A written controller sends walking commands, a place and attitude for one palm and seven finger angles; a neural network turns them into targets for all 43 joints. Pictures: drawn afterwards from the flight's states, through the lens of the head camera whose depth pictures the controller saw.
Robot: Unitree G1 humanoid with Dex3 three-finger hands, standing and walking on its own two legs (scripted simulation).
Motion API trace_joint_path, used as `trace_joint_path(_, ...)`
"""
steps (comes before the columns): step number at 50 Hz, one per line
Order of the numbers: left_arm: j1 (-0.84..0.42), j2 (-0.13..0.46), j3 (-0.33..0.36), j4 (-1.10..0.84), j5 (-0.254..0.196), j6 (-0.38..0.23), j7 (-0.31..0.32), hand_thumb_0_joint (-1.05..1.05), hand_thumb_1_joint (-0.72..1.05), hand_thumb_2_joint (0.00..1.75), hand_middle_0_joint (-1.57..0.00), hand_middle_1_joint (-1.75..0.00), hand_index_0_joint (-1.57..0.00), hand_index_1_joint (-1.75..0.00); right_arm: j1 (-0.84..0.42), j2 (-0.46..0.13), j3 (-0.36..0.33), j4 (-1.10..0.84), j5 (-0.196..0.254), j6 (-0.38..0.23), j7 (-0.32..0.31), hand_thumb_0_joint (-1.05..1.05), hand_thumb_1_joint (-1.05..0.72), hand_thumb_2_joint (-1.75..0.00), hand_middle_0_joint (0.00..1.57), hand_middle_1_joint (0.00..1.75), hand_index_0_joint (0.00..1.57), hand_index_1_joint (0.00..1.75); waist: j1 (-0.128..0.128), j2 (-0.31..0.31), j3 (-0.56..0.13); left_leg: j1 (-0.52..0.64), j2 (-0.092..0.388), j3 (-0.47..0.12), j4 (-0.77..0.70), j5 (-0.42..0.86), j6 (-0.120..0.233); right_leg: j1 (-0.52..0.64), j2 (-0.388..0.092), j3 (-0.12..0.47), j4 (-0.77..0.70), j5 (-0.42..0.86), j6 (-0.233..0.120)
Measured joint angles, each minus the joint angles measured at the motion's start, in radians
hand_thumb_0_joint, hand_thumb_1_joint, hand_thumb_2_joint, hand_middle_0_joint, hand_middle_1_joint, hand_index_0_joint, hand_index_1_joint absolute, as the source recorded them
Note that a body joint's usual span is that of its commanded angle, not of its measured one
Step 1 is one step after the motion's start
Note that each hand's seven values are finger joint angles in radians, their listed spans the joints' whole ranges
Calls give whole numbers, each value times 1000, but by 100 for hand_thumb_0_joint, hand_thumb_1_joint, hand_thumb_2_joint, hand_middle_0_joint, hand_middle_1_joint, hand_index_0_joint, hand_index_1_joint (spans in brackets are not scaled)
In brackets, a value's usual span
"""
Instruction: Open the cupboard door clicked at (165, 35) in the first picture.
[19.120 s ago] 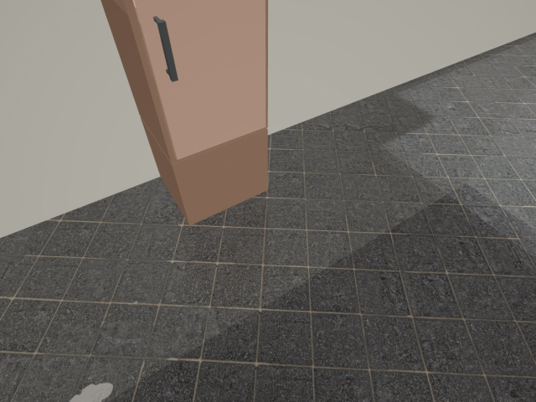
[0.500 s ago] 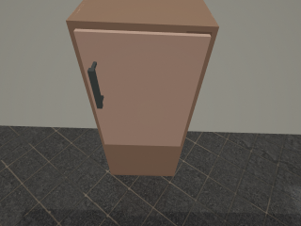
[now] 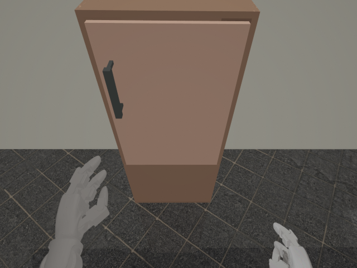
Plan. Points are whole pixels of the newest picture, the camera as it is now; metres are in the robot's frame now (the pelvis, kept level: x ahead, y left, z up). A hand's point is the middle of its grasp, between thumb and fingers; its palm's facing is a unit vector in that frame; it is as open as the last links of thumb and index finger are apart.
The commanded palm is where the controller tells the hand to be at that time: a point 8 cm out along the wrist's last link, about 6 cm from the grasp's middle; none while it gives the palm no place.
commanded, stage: raise the hand with hooked fingers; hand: left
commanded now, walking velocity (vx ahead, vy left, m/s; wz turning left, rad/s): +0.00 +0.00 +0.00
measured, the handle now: (115, 91) +0.57 +0.20 +0.10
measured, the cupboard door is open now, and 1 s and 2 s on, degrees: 0 0 0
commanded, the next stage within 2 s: move the hooked fingers beside the handle in 1.82 s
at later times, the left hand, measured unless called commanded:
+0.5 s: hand (94, 217) +0.23 +0.18 +0.03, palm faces -0.07 -1.00 -0.02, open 10.8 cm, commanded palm +0.18 +0.26 +0.04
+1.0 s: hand (51, 184) +0.26 +0.26 +0.10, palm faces +0.08 -1.00 -0.04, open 13.5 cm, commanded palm +0.23 +0.31 +0.09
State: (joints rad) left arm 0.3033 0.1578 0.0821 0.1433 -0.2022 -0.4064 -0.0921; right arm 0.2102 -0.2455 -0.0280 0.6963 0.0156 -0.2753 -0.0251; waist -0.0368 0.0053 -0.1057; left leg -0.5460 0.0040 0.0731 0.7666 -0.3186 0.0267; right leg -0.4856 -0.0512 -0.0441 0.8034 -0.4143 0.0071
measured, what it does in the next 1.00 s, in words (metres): stands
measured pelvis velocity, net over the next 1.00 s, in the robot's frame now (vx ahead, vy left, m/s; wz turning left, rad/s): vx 0.01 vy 0.00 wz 0.02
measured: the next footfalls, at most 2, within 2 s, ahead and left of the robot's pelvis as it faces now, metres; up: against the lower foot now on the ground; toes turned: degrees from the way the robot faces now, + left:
none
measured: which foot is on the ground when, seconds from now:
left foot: down 0.00-1.00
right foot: down 0.00-1.00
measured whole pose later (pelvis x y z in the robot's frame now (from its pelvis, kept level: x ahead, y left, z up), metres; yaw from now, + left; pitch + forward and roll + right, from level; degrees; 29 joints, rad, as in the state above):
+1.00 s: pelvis +0.01 +0.00 +0.00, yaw +1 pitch +6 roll -2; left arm 0.12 0.36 0.36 0.15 -0.37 -0.23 -0.38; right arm 0.25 -0.26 0.04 0.57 0.05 -0.25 -0.09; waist 0.01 0.03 -0.08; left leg -0.57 0.03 0.03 0.83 -0.36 0.03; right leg -0.46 -0.02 -0.09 0.78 -0.42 0.00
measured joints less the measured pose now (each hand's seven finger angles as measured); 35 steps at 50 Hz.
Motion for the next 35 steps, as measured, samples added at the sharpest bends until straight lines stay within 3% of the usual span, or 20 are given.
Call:
trace_joint_path(2,5,-4,13,20,-20,-81,-114,1,74,82,-21,-41,-21,-42,-29,2,-10,-65,-1,9,21,1,-91,-90,20,30,20,30,7,-28,-4,-73,13,-1,82,-32,-4,-73,9,2,82,-32,-7)
trace_joint_path(5,70,7,32,27,-25,-68,-199,1,66,79,-22,-46,-22,-46,-49,-7,-21,-155,2,36,27,1,-91,-90,20,30,20,30,27,-59,0,-155,26,-13,181,-73,-16,-150,17,-7,179,-77,-19)
trace_joint_path(9,191,38,79,-36,-41,-8,-166,1,57,76,-23,-51,-23,-52,-54,-16,-29,-217,2,63,9,1,-90,-90,20,30,20,30,63,-55,8,-221,41,-54,270,-111,-31,-191,32,-44,241,-113,-37)
trace_joint_path(12,232,64,123,-129,-60,-56,-127,2,49,73,-23,-56,-23,-56,-49,-12,-17,-208,-6,57,-11,1,-90,-90,20,30,20,30,88,-33,5,-264,48,-93,318,-127,-39,-208,42,-81,261,-127,-47)
trace_joint_path(15,182,80,139,-194,-94,-128,-152,2,42,70,-23,-60,-23,-61,-53,-8,16,-168,-3,39,-26,1,-90,-90,20,30,20,30,97,7,7,-301,51,-127,357,-135,-45,-222,50,-113,277,-133,-53)
trace_joint_path(18,68,101,123,-190,-112,-108,-237,2,35,67,-23,-65,-23,-65,-54,6,54,-129,8,31,-38,1,-90,-90,20,30,20,30,89,41,14,-317,53,-138,367,-132,-46,-233,53,-122,280,-129,-55)
trace_joint_path(22,-44,150,124,-100,-123,91,-335,1,26,63,-24,-71,-24,-71,-19,41,83,-112,26,59,-50,1,-90,-90,21,30,20,30,52,52,14,-283,57,-108,312,-110,-46,-221,54,-94,242,-105,-51)
trace_joint_path(24,-44,159,150,-71,-146,186,-333,1,21,61,-25,-74,-25,-74,13,49,84,-115,29,76,-55,1,-90,-90,21,30,21,30,30,48,12,-244,57,-85,266,-97,-43,-195,53,-72,208,-91,-44)
trace_joint_path(26,-19,153,188,-66,-167,225,-298,1,17,59,-25,-77,-25,-77,49,47,75,-118,28,84,-57,1,-90,-90,21,30,21,30,17,43,9,-203,59,-65,222,-88,-40,-166,55,-54,171,-77,-40)
trace_joint_path(28,15,141,227,-85,-175,206,-248,1,12,57,-26,-80,-26,-80,83,38,58,-114,26,81,-57,1,-90,-90,21,30,21,30,15,35,4,-171,59,-52,188,-81,-36,-140,55,-41,140,-67,-36)
trace_joint_path(31,41,132,262,-109,-166,122,-203,1,5,54,-26,-84,-26,-85,114,12,35,-99,22,70,-53,1,-90,-90,21,30,20,30,22,26,5,-147,54,-48,164,-76,-32,-115,51,-39,112,-59,-32)
trace_joint_path(35,5,142,251,-72,-158,57,-245,1,-4,50,-26,-90,-26,-90,112,-36,24,-77,28,51,-54,1,-90,-90,21,30,20,30,30,29,18,-151,46,-60,167,-74,-23,-105,45,-51,101,-55,-25)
